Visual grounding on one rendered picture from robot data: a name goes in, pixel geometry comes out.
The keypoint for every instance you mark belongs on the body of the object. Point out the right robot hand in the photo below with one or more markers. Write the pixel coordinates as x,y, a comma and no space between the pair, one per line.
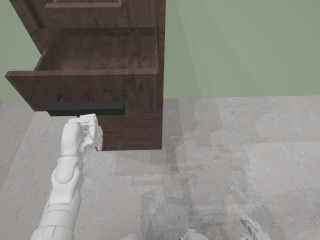
253,228

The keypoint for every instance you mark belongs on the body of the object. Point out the left robot hand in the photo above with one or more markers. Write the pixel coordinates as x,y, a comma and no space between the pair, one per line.
76,130

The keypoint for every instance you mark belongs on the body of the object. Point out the handle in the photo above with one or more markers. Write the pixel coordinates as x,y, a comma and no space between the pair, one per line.
79,108
84,10

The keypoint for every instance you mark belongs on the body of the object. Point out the cabinet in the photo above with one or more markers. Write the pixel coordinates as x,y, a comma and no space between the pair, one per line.
138,129

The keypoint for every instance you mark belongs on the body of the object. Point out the right robot shin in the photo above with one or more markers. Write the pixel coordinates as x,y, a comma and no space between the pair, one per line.
191,231

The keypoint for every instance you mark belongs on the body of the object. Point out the left robot forearm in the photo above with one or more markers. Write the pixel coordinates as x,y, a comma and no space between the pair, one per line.
62,209

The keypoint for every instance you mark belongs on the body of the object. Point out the drawer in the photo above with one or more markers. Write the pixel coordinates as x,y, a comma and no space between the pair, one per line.
92,65

